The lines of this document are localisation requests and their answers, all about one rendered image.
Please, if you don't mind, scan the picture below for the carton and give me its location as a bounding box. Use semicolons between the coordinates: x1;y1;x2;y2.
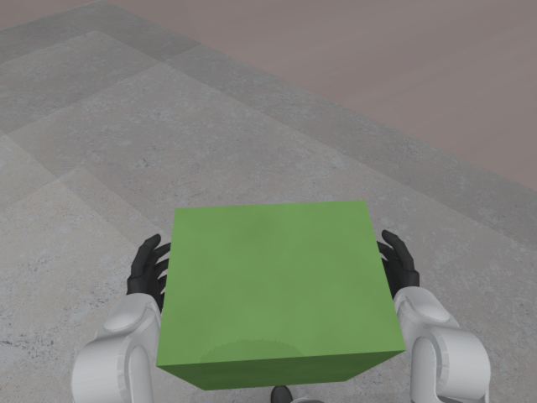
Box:
156;200;406;390

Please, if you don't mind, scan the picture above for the right robot foot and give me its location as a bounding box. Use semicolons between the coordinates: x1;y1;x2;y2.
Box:
271;385;293;403

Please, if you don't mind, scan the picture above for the robot left forearm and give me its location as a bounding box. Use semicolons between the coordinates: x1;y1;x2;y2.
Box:
70;293;162;403

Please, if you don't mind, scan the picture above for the robot left hand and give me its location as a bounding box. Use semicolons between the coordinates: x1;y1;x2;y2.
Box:
126;234;171;314

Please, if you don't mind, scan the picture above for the robot right forearm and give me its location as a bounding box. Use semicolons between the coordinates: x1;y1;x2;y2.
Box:
393;286;491;403

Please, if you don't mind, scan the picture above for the robot right hand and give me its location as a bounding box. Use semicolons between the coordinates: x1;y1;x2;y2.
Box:
377;230;420;299

